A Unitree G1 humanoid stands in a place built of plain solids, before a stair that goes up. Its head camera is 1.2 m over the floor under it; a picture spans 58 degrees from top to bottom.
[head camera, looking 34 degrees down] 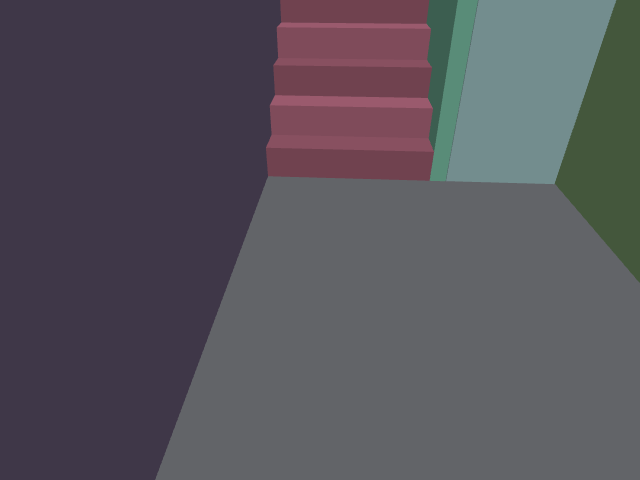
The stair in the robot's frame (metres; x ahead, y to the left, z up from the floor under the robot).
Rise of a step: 0.19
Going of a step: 0.22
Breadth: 1.01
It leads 4 degrees to the right of straight ahead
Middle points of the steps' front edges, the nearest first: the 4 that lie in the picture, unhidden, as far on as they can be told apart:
2.47 -0.18 0.19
2.69 -0.19 0.38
2.91 -0.20 0.57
3.13 -0.22 0.77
